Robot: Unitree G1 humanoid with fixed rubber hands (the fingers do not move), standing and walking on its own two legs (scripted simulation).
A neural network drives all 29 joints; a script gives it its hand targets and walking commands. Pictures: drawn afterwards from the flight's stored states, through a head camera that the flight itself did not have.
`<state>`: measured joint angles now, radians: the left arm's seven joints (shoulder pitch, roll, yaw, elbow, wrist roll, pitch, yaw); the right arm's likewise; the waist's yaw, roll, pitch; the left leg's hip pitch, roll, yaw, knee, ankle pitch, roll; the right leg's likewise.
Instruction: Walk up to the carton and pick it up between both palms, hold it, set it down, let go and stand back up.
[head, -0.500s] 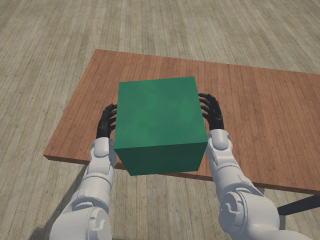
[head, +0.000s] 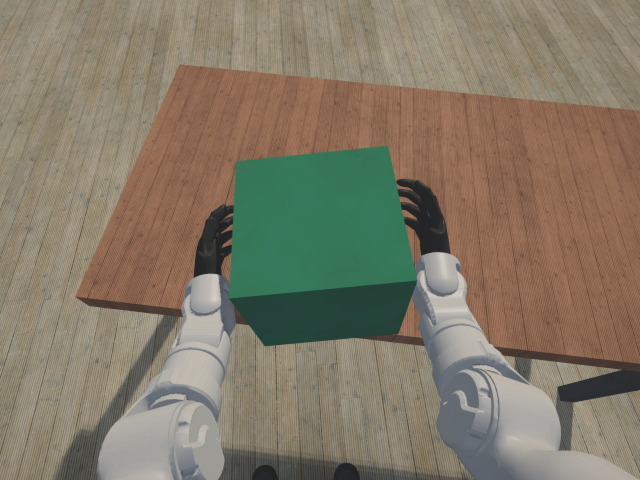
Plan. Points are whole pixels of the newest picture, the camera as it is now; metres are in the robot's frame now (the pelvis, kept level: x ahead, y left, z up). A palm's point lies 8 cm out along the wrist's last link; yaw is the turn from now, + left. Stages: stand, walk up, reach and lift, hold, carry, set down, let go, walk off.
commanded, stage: set down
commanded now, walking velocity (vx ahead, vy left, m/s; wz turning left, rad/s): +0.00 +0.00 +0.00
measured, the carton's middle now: (322, 252) +0.40 -0.01 -0.04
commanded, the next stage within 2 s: none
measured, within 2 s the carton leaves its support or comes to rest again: rests again in 1.04 s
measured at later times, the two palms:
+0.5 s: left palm (223, 276) +0.37 +0.13 -0.06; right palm (428, 252) +0.40 -0.16 -0.03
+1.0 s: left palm (223, 280) +0.37 +0.13 -0.06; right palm (427, 257) +0.39 -0.16 -0.04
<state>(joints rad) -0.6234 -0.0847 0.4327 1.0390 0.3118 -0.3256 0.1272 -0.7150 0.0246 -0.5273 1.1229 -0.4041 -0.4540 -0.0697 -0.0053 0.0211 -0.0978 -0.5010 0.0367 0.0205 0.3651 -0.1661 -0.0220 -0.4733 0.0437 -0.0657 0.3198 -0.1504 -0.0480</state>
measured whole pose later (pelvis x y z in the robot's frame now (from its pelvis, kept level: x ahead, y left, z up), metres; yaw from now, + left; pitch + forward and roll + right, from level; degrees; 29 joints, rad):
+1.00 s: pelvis -0.02 +0.00 -0.02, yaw -1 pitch +27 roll +0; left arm -0.70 -0.08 0.49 1.19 0.29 -0.50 0.16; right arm -0.82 -0.03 -0.63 1.29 -0.46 -0.60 -0.05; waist 0.00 0.04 -0.17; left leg -0.81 0.04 0.04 0.56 -0.22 -0.01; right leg -0.80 0.03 -0.05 0.54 -0.21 -0.04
